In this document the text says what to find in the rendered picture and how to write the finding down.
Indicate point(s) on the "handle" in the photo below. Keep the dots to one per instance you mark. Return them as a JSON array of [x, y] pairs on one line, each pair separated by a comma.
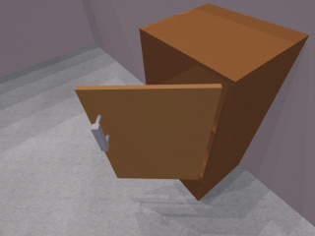
[[99, 135]]

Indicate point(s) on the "cupboard door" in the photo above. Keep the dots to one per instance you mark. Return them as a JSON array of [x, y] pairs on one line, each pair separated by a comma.
[[155, 131]]

